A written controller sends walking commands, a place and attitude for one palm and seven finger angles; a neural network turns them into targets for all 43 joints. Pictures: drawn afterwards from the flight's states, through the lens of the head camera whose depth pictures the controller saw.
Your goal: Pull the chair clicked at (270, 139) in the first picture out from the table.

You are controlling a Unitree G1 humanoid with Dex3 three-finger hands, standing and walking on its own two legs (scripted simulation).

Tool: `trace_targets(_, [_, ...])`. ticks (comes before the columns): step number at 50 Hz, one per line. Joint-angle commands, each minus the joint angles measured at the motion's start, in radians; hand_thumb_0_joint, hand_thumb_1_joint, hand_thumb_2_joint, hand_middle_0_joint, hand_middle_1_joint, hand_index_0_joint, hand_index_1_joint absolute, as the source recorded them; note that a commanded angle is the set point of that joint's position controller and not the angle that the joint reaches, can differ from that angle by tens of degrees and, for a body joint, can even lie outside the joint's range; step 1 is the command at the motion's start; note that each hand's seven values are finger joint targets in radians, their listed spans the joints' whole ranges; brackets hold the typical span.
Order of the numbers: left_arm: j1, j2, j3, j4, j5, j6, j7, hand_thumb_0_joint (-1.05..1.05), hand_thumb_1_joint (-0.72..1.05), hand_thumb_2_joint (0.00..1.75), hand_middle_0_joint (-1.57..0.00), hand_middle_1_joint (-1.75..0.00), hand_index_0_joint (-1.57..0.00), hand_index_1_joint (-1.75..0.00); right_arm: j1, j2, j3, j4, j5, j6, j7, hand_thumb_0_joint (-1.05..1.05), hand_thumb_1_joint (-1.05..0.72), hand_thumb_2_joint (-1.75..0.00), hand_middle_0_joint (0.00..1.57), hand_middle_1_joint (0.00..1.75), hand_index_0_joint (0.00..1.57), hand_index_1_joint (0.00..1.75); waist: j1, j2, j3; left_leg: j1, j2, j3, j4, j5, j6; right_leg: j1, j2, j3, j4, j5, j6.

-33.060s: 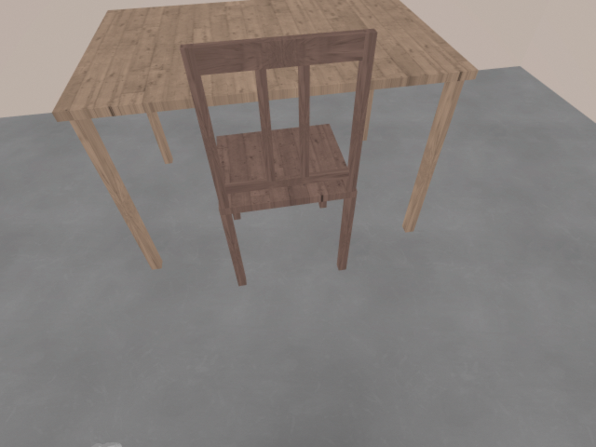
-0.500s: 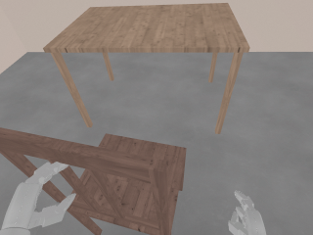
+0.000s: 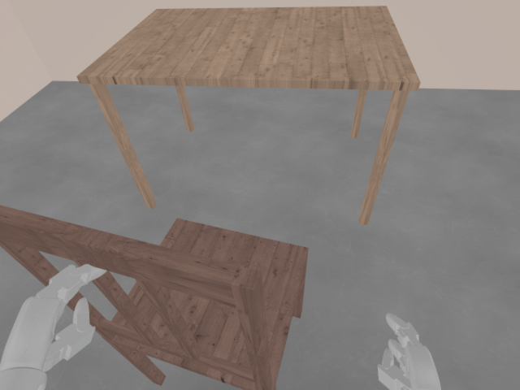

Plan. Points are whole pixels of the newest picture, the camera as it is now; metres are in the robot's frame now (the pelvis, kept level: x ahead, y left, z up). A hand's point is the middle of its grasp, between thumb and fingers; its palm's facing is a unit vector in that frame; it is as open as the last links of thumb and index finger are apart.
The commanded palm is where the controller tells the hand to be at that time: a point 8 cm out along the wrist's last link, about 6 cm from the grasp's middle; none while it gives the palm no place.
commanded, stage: step back with the hand held close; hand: left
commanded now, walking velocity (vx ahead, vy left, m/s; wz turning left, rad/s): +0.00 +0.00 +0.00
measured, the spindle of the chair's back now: (125, 306) +0.24 +0.30 -0.07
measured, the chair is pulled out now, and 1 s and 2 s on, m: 0.69 0.69 0.69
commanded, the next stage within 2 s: stop stepping back and stand still in 1.14 s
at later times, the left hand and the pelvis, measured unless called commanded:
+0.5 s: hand (65, 346) +0.13 +0.26 +0.09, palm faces +0.12 -0.80 -0.59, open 6.6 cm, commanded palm +0.09 +0.31 +0.18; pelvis -0.06 +0.01 +0.00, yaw -1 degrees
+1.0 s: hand out of the picture +0.05 +0.30 +0.17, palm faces +0.44 -0.74 -0.52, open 7.5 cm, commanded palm -0.01 +0.34 +0.18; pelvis -0.14 +0.03 -0.01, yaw +2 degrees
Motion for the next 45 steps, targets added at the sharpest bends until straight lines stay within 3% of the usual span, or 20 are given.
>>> trace_targets(1, [-0.320, 0.248, 0.336, -0.488, -0.007, -0.216, 0.103, 0.00, 0.90, 0.90, -0.20, -0.30, -0.20, -0.30, -0.130, -0.097, -0.035, -0.162, -0.004, -0.059, -0.004, 0.00, -0.90, -0.90, 0.20, 0.30, 0.20, 0.30, -0.020, 0.101, -0.198, 0.058, -0.004, 0.021, -0.069, 0.255, 0.061, 0.000, -0.048, 0.037, -0.092, 0.279, -0.009])
trace_targets(5, [-0.341, 0.233, 0.312, -0.497, -0.007, -0.216, 0.099, 0.00, 0.90, 0.90, -0.20, -0.30, -0.20, -0.30, -0.133, -0.098, -0.032, -0.166, -0.003, -0.059, -0.002, 0.00, -0.90, -0.90, 0.20, 0.30, 0.20, 0.30, -0.024, 0.103, -0.195, 0.059, -0.003, 0.020, -0.077, 0.251, 0.059, -0.001, -0.048, 0.033, -0.094, 0.267, -0.006])
trace_targets(6, [-0.532, 0.435, 0.455, -0.484, -0.033, -0.254, 0.081, 0.00, 0.90, 0.90, -0.20, -0.30, -0.20, -0.30, -0.068, -0.130, -0.064, -0.236, 0.032, 0.000, -0.003, 0.00, -0.90, -0.90, 0.20, 0.30, 0.20, 0.30, -0.035, 0.008, -0.074, 0.005, 0.036, -0.012, -0.069, 0.240, 0.070, -0.092, -0.083, 0.157, -0.152, 0.364, -0.007])
trace_targets(9, [-0.438, 0.307, 0.364, -0.400, -0.030, -0.247, 0.062, 0.00, 0.90, 0.90, -0.20, -0.30, -0.20, -0.30, -0.080, -0.104, -0.057, -0.264, 0.029, 0.046, -0.003, 0.00, -0.90, -0.90, 0.20, 0.30, 0.20, 0.30, -0.047, 0.020, -0.143, 0.050, 0.027, 0.002, -0.073, 0.279, 0.061, -0.049, -0.115, 0.142, -0.136, 0.472, -0.007])
trace_targets(12, [-0.333, 0.310, 0.368, -0.450, -0.026, -0.259, 0.071, 0.00, 0.90, 0.90, -0.20, -0.30, -0.20, -0.30, -0.100, -0.109, -0.060, -0.289, 0.021, 0.075, -0.002, 0.00, -0.90, -0.90, 0.20, 0.30, 0.20, 0.30, -0.038, 0.106, -0.242, 0.091, 0.042, -0.002, -0.089, 0.437, 0.062, 0.009, -0.107, 0.121, -0.089, 0.511, 0.001])
trace_targets(16, [-0.223, 0.329, 0.401, -0.509, -0.026, -0.276, 0.088, 0.00, 0.90, 0.90, -0.20, -0.30, -0.20, -0.30, -0.097, -0.101, -0.068, -0.306, 0.015, 0.103, -0.001, 0.00, -0.90, -0.90, 0.20, 0.30, 0.20, 0.30, -0.032, 0.041, -0.291, 0.026, 0.056, -0.017, -0.083, 0.439, 0.063, 0.050, -0.104, 0.113, -0.071, 0.482, 0.009])
trace_targets(17, [-0.187, 0.342, 0.414, -0.518, -0.026, -0.279, 0.090, 0.00, 0.90, 0.90, -0.20, -0.30, -0.20, -0.30, -0.101, -0.102, -0.072, -0.307, 0.017, 0.109, -0.003, 0.00, -0.90, -0.90, 0.20, 0.30, 0.20, 0.30, -0.033, 0.075, -0.316, 0.028, 0.053, -0.015, -0.081, 0.435, 0.063, 0.058, -0.109, 0.121, -0.065, 0.493, 0.007])
trace_targets(20, [-0.150, 0.338, 0.423, -0.564, -0.028, -0.289, 0.099, 0.00, 0.90, 0.90, -0.20, -0.30, -0.20, -0.30, -0.095, -0.100, -0.078, -0.310, 0.014, 0.114, -0.007, 0.00, -0.90, -0.90, 0.20, 0.30, 0.20, 0.30, -0.035, 0.062, -0.307, -0.033, 0.059, -0.029, -0.080, 0.379, 0.061, 0.044, -0.110, 0.121, -0.058, 0.452, 0.009])
trace_targets(23, [-0.112, 0.349, 0.448, -0.584, -0.025, -0.304, 0.104, 0.00, 0.90, 0.90, -0.20, -0.30, -0.20, -0.30, -0.087, -0.105, -0.081, -0.304, 0.009, 0.108, -0.017, 0.00, -0.90, -0.90, 0.20, 0.30, 0.20, 0.30, -0.033, 0.111, -0.304, -0.089, 0.083, -0.067, -0.129, 0.303, 0.075, 0.044, -0.083, 0.097, -0.031, 0.341, 0.018])
trace_targets(27, [-0.106, 0.323, 0.471, -0.527, -0.016, -0.340, 0.108, 0.00, 0.90, 0.90, -0.20, -0.30, -0.20, -0.30, -0.076, -0.110, -0.088, -0.266, 0.001, 0.078, -0.025, 0.00, -0.90, -0.90, 0.20, 0.30, 0.20, 0.30, -0.048, 0.142, -0.236, -0.219, 0.090, -0.079, -0.166, 0.053, 0.086, 0.021, -0.077, 0.110, -0.037, 0.198, 0.014])
trace_targets(29, [-0.079, 0.253, 0.458, -0.375, -0.010, -0.349, 0.108, 0.00, 0.90, 0.90, -0.20, -0.30, -0.20, -0.30, -0.044, -0.106, -0.093, -0.241, -0.007, 0.076, -0.018, 0.00, -0.90, -0.90, 0.20, 0.30, 0.20, 0.30, -0.062, 0.030, -0.183, -0.238, 0.057, -0.052, -0.122, -0.079, 0.069, -0.063, -0.099, 0.143, -0.118, 0.080, 0.000])
trace_targets(31, [-0.075, 0.193, 0.421, -0.220, -0.007, -0.342, 0.105, 0.00, 0.90, 0.90, -0.20, -0.30, -0.20, -0.30, -0.022, -0.109, -0.107, -0.210, -0.004, 0.087, -0.005, 0.00, -0.90, -0.90, 0.20, 0.30, 0.20, 0.30, -0.076, -0.118, -0.145, -0.147, 0.002, 0.009, 0.049, -0.115, 0.048, -0.255, -0.168, 0.208, -0.248, -0.099, -0.040])
trace_targets(32, [-0.057, 0.135, 0.374, -0.124, -0.010, -0.329, 0.100, 0.00, 0.90, 0.90, -0.20, -0.30, -0.20, -0.30, -0.026, -0.109, -0.114, -0.194, 0.000, 0.092, 0.001, 0.00, -0.90, -0.90, 0.20, 0.30, 0.20, 0.30, -0.085, -0.138, -0.110, -0.087, -0.017, 0.026, 0.142, -0.103, 0.040, -0.377, -0.202, 0.235, -0.298, -0.174, -0.072])
trace_targets(35, [-0.174, 0.116, 0.304, -0.108, 0.005, -0.312, 0.094, 0.00, 0.90, 0.90, -0.20, -0.30, -0.20, -0.30, -0.048, -0.105, -0.098, -0.200, 0.003, 0.115, 0.017, 0.00, -0.90, -0.90, 0.20, 0.30, 0.20, 0.30, -0.094, -0.262, -0.064, -0.095, 0.010, 0.005, 0.164, -0.093, 0.057, -0.488, -0.215, 0.160, -0.253, -0.232, -0.073])
trace_targets(36, [-0.182, 0.118, 0.299, -0.118, 0.009, -0.309, 0.093, 0.00, 0.90, 0.90, -0.20, -0.30, -0.20, -0.30, -0.055, -0.109, -0.094, -0.214, 0.004, 0.120, 0.016, 0.00, -0.90, -0.90, 0.20, 0.30, 0.20, 0.30, -0.092, -0.253, -0.051, -0.127, 0.030, -0.023, 0.090, -0.124, 0.070, -0.481, -0.189, 0.139, -0.218, -0.264, -0.056])
trace_targets(38, [-0.166, 0.133, 0.310, -0.192, 0.010, -0.315, 0.092, 0.00, 0.90, 0.90, -0.20, -0.30, -0.20, -0.30, -0.066, -0.116, -0.080, -0.251, 0.003, 0.124, 0.009, 0.00, -0.90, -0.90, 0.20, 0.30, 0.20, 0.30, -0.087, -0.065, -0.044, -0.264, 0.098, -0.135, -0.148, -0.273, 0.105, -0.382, -0.101, 0.092, -0.075, -0.296, -0.005])
trace_targets(39, [-0.176, 0.151, 0.326, -0.256, 0.018, -0.323, 0.094, 0.00, 0.90, 0.90, -0.20, -0.30, -0.20, -0.30, -0.080, -0.121, -0.076, -0.271, 0.001, 0.118, 0.006, 0.00, -0.90, -0.90, 0.20, 0.30, 0.20, 0.30, -0.083, 0.063, -0.050, -0.431, 0.167, -0.239, -0.317, -0.442, 0.137, -0.233, -0.038, 0.077, 0.087, -0.242, 0.021])
trace_targets(40, [-0.210, 0.168, 0.350, -0.321, 0.032, -0.339, 0.098, 0.00, 0.90, 0.90, -0.20, -0.30, -0.20, -0.30, -0.087, -0.126, -0.078, -0.284, 0.001, 0.112, 0.004, 0.00, -0.90, -0.90, 0.20, 0.30, 0.20, 0.30, -0.080, 0.129, -0.055, -0.571, 0.223, -0.331, -0.408, -0.551, 0.177, -0.082, 0.007, 0.071, 0.236, -0.128, 0.028])
trace_targets(42, [-0.213, 0.240, 0.411, -0.384, 0.043, -0.371, 0.097, 0.00, 0.90, 0.90, -0.20, -0.30, -0.20, -0.30, -0.103, -0.106, -0.085, -0.281, -0.004, 0.105, 0.000, 0.00, -0.90, -0.90, 0.20, 0.30, 0.20, 0.30, -0.070, 0.139, -0.091, -0.561, 0.221, -0.303, -0.363, -0.453, 0.188, -0.015, 0.000, 0.090, 0.250, -0.036, 0.028])
trace_targets(45, [-0.115, 0.235, 0.450, -0.420, 0.045, -0.413, 0.082, 0.00, 0.90, 0.90, -0.20, -0.30, -0.20, -0.30, -0.070, -0.106, -0.089, -0.277, -0.019, 0.072, 0.014, 0.00, -0.90, -0.90, 0.20, 0.30, 0.20, 0.30, -0.060, 0.165, -0.098, -0.548, 0.162, -0.193, -0.245, -0.361, 0.171, 0.032, 0.007, 0.084, 0.092, 0.013, 0.011])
